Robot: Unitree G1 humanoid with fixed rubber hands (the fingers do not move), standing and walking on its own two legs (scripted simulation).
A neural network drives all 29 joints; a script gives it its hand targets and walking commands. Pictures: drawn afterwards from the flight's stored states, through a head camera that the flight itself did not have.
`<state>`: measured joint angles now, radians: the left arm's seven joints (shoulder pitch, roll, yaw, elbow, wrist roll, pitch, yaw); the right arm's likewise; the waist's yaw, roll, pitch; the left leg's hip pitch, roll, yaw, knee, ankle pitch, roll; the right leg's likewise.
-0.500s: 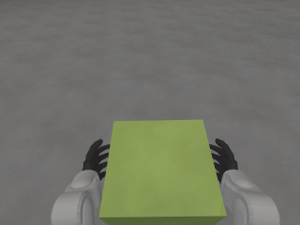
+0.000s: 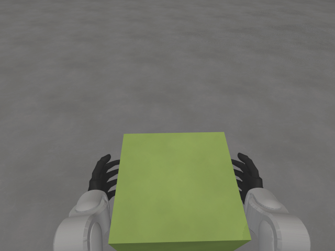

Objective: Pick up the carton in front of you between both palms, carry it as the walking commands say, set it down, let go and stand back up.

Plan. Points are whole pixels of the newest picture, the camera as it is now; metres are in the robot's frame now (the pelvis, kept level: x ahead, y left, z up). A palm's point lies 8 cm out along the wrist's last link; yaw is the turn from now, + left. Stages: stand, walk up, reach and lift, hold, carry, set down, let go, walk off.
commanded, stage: carry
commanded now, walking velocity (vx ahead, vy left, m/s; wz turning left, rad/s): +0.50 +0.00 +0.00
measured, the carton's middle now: (174, 201) +0.25 +0.00 +0.04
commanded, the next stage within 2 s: hold in 1.82 s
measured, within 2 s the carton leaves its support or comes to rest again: neither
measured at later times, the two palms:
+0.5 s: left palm (126, 109) +0.50 +0.14 +0.10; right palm (228, 109) +0.50 -0.16 +0.10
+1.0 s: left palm (129, 105) +0.56 +0.14 +0.07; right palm (220, 106) +0.56 -0.16 +0.07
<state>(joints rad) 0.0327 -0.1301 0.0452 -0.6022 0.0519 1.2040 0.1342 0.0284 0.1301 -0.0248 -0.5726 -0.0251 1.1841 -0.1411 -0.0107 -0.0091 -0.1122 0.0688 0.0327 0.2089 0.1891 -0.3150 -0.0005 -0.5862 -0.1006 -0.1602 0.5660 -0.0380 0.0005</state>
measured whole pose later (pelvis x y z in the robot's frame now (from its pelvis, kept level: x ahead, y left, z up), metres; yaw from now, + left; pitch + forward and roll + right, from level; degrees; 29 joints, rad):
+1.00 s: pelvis +0.31 +0.00 -0.01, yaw -1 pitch +3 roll +1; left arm -0.05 -0.13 0.08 -0.34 0.10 1.13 0.09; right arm -0.05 0.13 -0.06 -0.33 -0.08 1.13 -0.10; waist -0.01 -0.01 -0.11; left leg -0.32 0.06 0.21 0.55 -0.28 0.02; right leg -0.13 -0.07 -0.16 0.50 -0.41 0.02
